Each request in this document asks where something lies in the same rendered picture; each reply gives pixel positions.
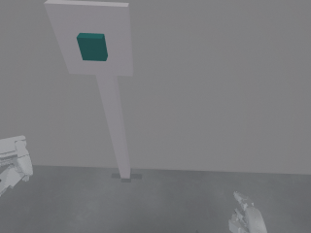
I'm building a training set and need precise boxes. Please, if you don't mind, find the right robot hand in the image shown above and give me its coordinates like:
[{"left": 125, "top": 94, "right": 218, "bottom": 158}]
[{"left": 228, "top": 191, "right": 267, "bottom": 233}]

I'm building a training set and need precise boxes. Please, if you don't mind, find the left robot hand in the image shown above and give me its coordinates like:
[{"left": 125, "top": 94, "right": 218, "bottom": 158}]
[{"left": 0, "top": 135, "right": 33, "bottom": 198}]

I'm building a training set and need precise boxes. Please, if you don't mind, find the panel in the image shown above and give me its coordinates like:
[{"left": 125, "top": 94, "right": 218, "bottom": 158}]
[{"left": 44, "top": 0, "right": 134, "bottom": 179}]

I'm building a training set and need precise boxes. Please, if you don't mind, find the button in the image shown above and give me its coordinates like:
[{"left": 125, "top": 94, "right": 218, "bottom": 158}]
[{"left": 77, "top": 33, "right": 108, "bottom": 61}]

